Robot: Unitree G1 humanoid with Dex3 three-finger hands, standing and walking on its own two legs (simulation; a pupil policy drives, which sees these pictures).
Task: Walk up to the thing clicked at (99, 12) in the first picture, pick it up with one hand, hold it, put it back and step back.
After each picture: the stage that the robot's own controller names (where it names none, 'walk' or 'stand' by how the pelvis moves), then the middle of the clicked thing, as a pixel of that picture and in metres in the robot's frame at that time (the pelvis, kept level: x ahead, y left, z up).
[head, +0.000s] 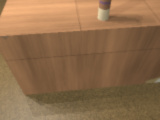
stand; out of the picture +0.91 -0.14 +0.03
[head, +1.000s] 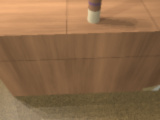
rise first; (95, 0) +0.83 -0.04 +0.06
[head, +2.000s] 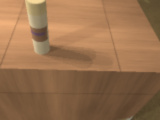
rise first; (39, 27) +0.57 +0.18 +0.07
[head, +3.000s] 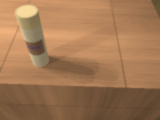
stand; (34, 40) +0.49 +0.19 +0.06
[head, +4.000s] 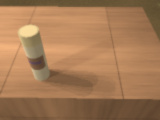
stand; (36, 55) +0.48 +0.20 +0.03
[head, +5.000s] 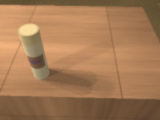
stand; (36, 54) +0.48 +0.20 +0.03
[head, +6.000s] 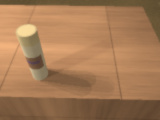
stand; (34, 55) +0.48 +0.20 +0.03
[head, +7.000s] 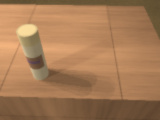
stand; (35, 55) +0.48 +0.20 +0.03
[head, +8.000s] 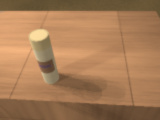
rise first; (46, 59) +0.47 +0.18 +0.03
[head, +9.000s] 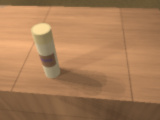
go down; (47, 53) +0.49 +0.18 +0.03
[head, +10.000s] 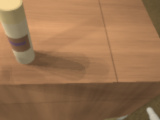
go down; (18, 35) +0.50 +0.17 +0.07
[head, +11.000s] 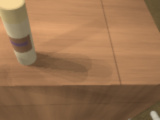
go down; (20, 35) +0.49 +0.17 +0.08
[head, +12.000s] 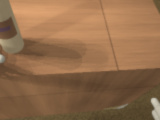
close in; (1, 18) +0.50 +0.19 +0.12
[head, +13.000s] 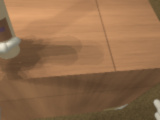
lift; out of the picture +0.50 +0.19 +0.12
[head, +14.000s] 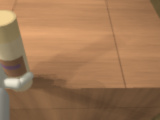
lift; (12, 57) +0.38 +0.19 +0.12
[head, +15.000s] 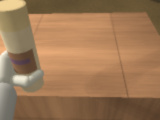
hold; (22, 52) +0.33 +0.17 +0.22
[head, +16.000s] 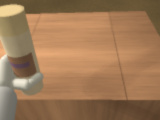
hold; (22, 55) +0.33 +0.17 +0.20
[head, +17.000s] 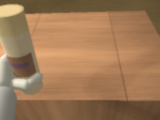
hold; (21, 55) +0.33 +0.17 +0.20
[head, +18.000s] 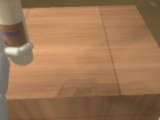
crouch; (13, 26) +0.43 +0.18 +0.22
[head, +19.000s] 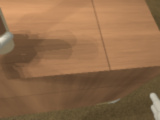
lower; out of the picture +0.52 +0.19 +0.10
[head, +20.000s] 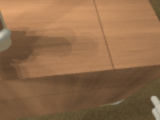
lower; out of the picture +0.52 +0.20 +0.12
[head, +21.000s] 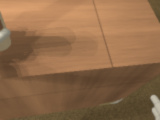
lower; out of the picture +0.52 +0.20 +0.12
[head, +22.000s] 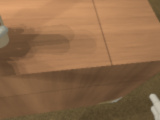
lower; out of the picture +0.53 +0.20 +0.12
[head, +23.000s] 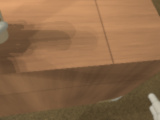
loosen; out of the picture +0.54 +0.20 +0.13
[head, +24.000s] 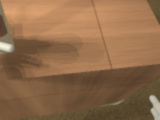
withdraw; out of the picture +0.51 +0.18 +0.12
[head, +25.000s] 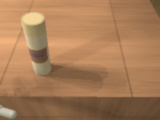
sink last; (38, 47) +0.47 +0.17 +0.08
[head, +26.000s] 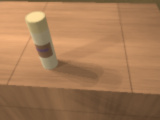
stand; (43, 43) +0.51 +0.19 +0.07
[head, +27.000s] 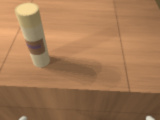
stand; (35, 39) +0.49 +0.19 +0.08
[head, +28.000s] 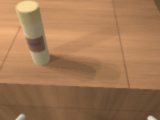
stand; (35, 37) +0.51 +0.19 +0.09
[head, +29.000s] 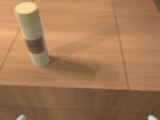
stand; (34, 38) +0.50 +0.19 +0.10
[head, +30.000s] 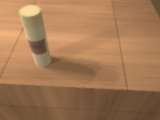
stand; (37, 39) +0.51 +0.19 +0.08
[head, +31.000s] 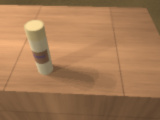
walk; (40, 50) +0.51 +0.19 +0.03
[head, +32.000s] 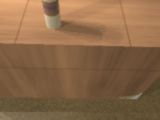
walk; (50, 1) +0.67 +0.14 +0.06
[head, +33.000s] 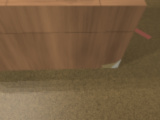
walk; out of the picture +0.95 +0.26 +0.06
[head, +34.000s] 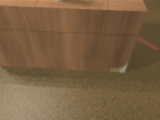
stand; out of the picture +1.14 +0.18 +0.05
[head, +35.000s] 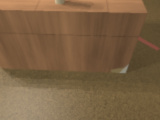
stand; out of the picture +1.14 +0.17 +0.03
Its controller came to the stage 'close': yes
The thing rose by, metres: 0.21
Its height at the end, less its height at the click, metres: +0.00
